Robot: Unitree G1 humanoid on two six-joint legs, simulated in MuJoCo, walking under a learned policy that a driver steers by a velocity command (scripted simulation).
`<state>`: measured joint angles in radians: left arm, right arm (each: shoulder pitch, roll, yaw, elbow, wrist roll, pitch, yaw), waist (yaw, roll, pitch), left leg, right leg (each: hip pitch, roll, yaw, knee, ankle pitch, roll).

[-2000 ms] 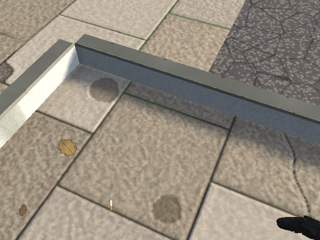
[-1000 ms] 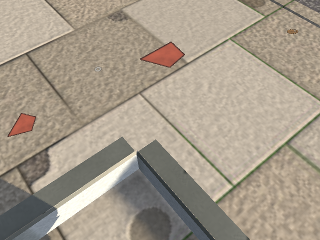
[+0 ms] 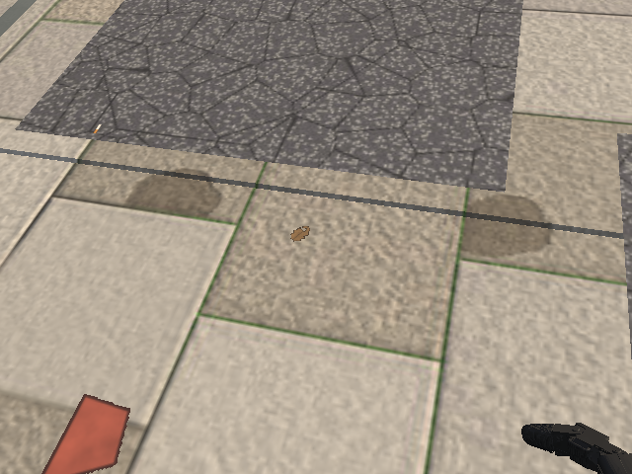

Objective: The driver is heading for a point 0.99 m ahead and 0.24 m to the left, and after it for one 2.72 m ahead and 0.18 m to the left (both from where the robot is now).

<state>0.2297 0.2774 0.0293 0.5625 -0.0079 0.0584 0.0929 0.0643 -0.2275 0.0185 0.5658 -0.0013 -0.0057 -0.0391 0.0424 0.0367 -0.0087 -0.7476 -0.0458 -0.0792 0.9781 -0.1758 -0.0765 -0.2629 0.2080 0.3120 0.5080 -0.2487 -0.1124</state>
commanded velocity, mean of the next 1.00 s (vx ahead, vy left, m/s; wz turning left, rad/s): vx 0.50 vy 0.00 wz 0.06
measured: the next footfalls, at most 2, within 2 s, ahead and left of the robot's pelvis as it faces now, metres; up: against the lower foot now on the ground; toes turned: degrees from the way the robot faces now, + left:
left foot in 0.18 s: +0.19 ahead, +0.15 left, +0.00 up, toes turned -6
right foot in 0.66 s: +0.22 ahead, -0.08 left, +0.00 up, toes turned -6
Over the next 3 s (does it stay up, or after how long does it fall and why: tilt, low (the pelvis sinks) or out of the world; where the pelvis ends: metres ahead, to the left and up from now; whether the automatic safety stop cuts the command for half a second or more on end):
stays up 1.80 0.35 -0.03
